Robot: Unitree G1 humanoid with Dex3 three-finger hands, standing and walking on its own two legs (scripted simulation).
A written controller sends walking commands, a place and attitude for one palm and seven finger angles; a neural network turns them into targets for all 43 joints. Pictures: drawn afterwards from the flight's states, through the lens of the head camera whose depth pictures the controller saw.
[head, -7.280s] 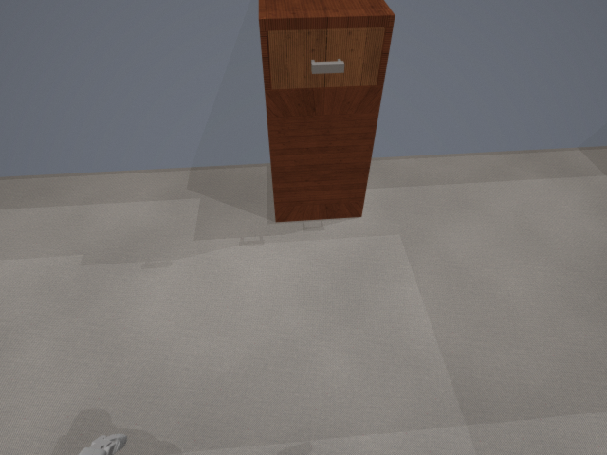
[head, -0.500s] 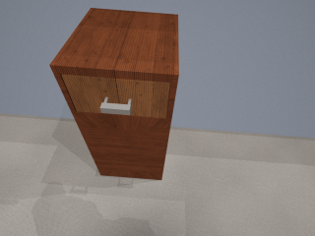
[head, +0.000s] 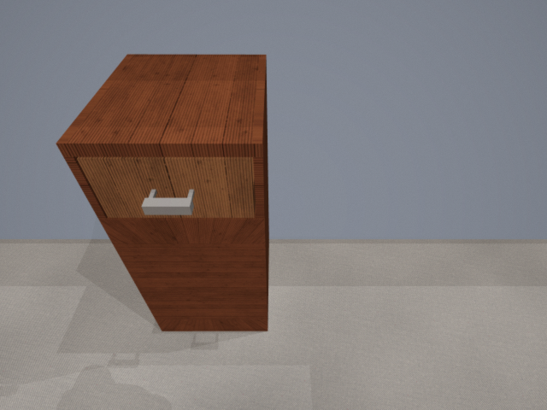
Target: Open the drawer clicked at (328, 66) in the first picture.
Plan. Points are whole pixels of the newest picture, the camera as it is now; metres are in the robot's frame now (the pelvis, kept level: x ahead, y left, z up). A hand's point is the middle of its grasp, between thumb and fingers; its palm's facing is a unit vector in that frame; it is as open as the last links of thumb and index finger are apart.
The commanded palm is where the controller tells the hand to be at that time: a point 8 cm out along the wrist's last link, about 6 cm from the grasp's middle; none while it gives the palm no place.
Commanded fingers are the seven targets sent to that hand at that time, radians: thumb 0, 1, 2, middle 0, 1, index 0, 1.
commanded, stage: come to a stop and stand still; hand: left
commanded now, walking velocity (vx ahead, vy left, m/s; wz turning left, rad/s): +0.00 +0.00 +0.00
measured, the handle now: (170, 199) +0.54 +0.25 -0.03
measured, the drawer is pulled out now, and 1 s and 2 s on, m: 0.00 0.00 0.00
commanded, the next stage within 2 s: look again from close up in 0.66 s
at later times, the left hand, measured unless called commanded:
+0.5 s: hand out of the picture +0.02 +0.16 -0.17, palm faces +0.06 -0.98 -0.18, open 7.4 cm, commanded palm none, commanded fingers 0.00 0.90 0.90 -0.20 -0.30 -0.20 -0.30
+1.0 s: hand out of the picture +0.05 +0.21 -0.18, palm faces +0.00 -0.97 -0.22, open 7.4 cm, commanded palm none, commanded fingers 0.00 0.90 0.90 -0.20 -0.30 -0.20 -0.30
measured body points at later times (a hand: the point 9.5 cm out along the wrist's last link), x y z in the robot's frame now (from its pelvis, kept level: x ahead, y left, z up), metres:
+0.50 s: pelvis +0.05 +0.01 +0.00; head +0.05 +0.00 +0.45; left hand +0.02 +0.21 -0.16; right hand +0.03 -0.20 -0.17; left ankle +0.06 +0.16 -0.74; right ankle -0.05 -0.08 -0.74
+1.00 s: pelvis +0.05 +0.03 -0.01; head +0.06 +0.03 +0.44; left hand +0.06 +0.26 -0.17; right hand +0.07 -0.20 -0.17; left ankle +0.06 +0.15 -0.74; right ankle -0.05 -0.08 -0.74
